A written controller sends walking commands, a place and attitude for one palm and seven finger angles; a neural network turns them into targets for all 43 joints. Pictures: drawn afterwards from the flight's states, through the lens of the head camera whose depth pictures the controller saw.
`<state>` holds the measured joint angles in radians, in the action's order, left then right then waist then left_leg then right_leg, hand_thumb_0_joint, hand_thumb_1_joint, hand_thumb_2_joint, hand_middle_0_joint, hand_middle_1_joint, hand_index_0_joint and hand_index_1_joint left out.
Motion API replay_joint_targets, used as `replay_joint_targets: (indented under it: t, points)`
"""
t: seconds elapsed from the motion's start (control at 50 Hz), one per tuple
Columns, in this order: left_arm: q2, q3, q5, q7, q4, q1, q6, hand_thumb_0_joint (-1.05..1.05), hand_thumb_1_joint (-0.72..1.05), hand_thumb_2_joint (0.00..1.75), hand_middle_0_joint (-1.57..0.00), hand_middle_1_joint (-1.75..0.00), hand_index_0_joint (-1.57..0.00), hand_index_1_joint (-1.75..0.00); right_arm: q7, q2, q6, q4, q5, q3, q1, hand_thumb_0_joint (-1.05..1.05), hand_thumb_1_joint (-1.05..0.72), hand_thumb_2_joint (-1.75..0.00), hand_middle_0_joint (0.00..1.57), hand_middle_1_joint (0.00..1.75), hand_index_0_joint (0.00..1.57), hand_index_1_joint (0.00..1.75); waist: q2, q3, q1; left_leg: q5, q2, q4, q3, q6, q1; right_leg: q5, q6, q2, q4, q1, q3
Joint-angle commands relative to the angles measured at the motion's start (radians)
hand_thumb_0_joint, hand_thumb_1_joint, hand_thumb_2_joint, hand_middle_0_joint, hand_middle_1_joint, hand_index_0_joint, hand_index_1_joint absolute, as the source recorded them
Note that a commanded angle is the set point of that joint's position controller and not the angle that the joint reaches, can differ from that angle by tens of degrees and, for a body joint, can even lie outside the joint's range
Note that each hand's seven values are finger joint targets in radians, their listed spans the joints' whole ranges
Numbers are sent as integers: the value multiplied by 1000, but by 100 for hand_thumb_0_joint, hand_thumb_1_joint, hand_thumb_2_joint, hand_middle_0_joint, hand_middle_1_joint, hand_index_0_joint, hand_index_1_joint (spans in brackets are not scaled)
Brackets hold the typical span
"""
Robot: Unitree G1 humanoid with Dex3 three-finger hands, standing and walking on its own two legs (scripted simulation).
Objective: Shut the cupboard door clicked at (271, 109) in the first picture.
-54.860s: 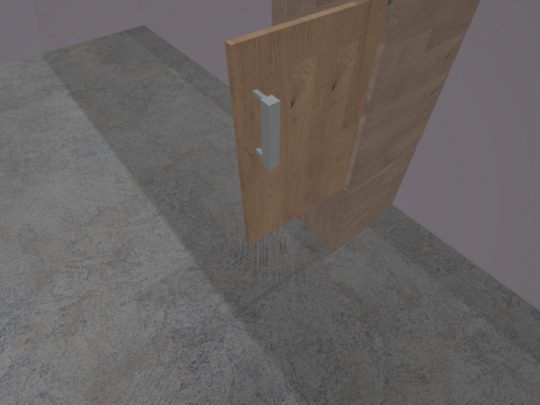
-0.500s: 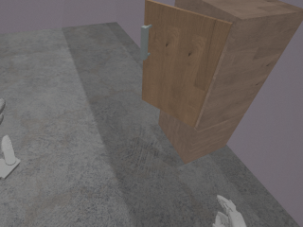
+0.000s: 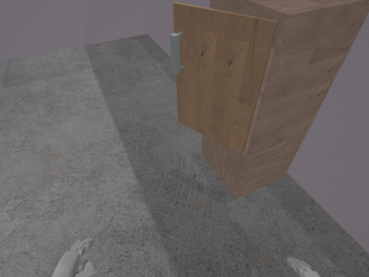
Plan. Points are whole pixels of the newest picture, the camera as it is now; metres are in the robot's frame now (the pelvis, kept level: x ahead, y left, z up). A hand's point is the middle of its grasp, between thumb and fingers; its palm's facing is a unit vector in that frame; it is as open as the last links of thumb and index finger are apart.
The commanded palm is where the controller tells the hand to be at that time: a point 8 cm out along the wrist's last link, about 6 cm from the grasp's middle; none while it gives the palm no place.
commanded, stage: let the arm hang, fingers relaxed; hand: left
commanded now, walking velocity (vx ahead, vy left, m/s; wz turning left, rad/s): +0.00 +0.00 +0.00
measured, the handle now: (178, 53) +0.93 +0.06 +0.08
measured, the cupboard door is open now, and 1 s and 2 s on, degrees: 28 28 28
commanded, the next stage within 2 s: look to check the result in 0.90 s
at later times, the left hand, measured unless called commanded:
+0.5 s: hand out of the picture -0.08 +0.17 -0.16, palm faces +0.03 -0.98 -0.21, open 7.3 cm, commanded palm none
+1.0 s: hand out of the picture -0.01 +0.16 -0.17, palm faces +0.01 -0.98 -0.18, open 7.3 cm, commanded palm none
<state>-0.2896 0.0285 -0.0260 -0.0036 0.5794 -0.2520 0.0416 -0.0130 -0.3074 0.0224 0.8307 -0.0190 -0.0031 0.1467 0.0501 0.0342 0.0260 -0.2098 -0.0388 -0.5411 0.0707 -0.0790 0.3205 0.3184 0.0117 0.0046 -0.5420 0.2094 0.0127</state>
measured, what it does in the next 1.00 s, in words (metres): stands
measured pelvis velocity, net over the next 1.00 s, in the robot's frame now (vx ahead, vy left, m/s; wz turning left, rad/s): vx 0.00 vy -0.01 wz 0.00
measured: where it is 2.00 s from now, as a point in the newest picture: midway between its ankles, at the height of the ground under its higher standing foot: outside the picture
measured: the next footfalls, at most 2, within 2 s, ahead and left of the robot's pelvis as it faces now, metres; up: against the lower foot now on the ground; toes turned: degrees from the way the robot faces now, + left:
none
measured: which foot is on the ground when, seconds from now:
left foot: down 0.00-1.00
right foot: down 0.00-1.00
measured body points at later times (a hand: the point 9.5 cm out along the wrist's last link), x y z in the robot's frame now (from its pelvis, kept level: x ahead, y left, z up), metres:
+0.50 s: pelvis -0.01 -0.01 +0.01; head +0.00 -0.01 +0.46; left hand -0.08 +0.22 -0.14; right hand -0.04 -0.22 -0.15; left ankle +0.05 +0.07 -0.73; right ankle -0.02 -0.13 -0.73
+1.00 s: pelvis +0.00 -0.01 +0.01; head +0.00 -0.01 +0.46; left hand -0.01 +0.21 -0.15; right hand -0.01 -0.24 -0.15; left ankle +0.05 +0.07 -0.73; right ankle -0.02 -0.13 -0.73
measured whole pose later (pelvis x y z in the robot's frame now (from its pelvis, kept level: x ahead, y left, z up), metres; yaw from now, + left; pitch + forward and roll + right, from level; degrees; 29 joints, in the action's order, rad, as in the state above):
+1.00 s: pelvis +0.00 -0.01 +0.01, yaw +0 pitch -2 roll -1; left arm -0.16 0.00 -0.02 -0.03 1.14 -0.30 0.00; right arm 0.03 -0.16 0.00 1.13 -0.02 0.01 0.29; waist 0.00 -0.02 0.02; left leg -0.14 -0.03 -0.39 0.06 -0.06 0.22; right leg 0.25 -0.01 -0.01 -0.39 0.11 0.02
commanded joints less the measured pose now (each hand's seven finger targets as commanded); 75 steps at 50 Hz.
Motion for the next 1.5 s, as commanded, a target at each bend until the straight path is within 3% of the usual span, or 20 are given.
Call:
replay_joint_targets:
  t: [0.0, 0.1, 0.16, 0.24, 0.38, 0.68, 0.82, 0.98, 1.32, 1.48]
  points:
    - [-93, -1, 6, -13, 127, -11, -32, 0, 90, 90, -20, -30, -20, -30, 10, -89, -15, -11, -9, 18, 18, 0, -90, -90, 20, 30, 20, 30, -62, -60, -13, -8, 133, 193, -200, 35, -45, 16, -54, 81, 162, 54, -113]
    - [-41, 4, 10, -16, 345, -87, -39, 0, 90, 90, -20, -30, -20, -30, 27, -31, -22, 100, -7, 16, 75, 0, -90, -90, 20, 30, 20, 30, 92, -41, -25, -108, 122, 238, -189, 39, -56, -7, -65, 80, 201, -3, -109]
    - [-26, -5, 14, -17, 428, -111, -43, 0, 90, 90, -20, -30, -20, -30, 38, -14, -23, 154, 1, 18, 125, 0, -90, -90, 20, 30, 20, 30, 68, -57, -19, -95, 127, 235, -190, 39, -74, -17, -69, 83, 229, -5, -109]
    - [-4, -13, 15, -21, 505, -135, -51, 0, 90, 90, -20, -30, -20, -30, 47, -5, -25, 211, 7, 26, 177, 0, -90, -90, 20, 30, 20, 30, -16, -87, -10, -61, 133, 220, -180, 36, -111, -6, -72, 87, 260, 30, -105]
    - [33, -14, 12, -31, 561, -183, -46, 0, 90, 90, -20, -30, -20, -30, 53, 21, -31, 259, 5, 32, 227, 0, -90, -90, 20, 30, 20, 30, -75, -132, -13, -134, 141, 252, -193, 26, -83, 49, -67, 72, 248, 55, -93]
    - [57, -11, 9, -37, 549, -162, -50, 0, 90, 90, -20, -30, -20, -30, 49, 66, -20, 271, 4, 25, 218, 0, -90, -90, 20, 30, 20, 30, -49, -166, -17, -76, 133, 269, -179, 33, -77, -14, -55, 78, 239, 57, -89]
    - [32, -7, 11, -35, 540, -136, -57, 0, 90, 90, -20, -30, -20, -30, 50, 44, -14, 264, 6, 25, 200, 0, -90, -90, 20, 30, 20, 30, -40, -132, -18, 23, 133, 244, -163, 37, -118, -67, -58, 84, 251, 26, -93]
    - [17, -6, 13, -31, 543, -111, -56, 0, 90, 90, -20, -30, -20, -30, 50, 24, -15, 269, 4, 28, 184, 0, -90, -90, 20, 30, 20, 30, -42, -126, -15, -2, 136, 255, -170, 38, -127, -53, -59, 85, 259, 13, -94]
    - [-51, -2, 11, -27, 547, -64, -61, 0, 90, 90, -20, -30, -20, -30, 50, -51, -7, 266, 11, 35, 112, 0, -90, -90, 20, 30, 20, 30, -64, -97, -18, 105, 151, 253, -175, 31, -185, -115, -57, 94, 271, -25, -88]
    - [-78, 0, 11, -23, 539, -22, -62, 0, 90, 90, -20, -30, -20, -30, 46, -80, -5, 260, 7, 36, 68, 0, -90, -90, 20, 30, 20, 30, -45, -85, -16, 109, 152, 265, -176, 36, -197, -124, -55, 101, 281, -43, -92]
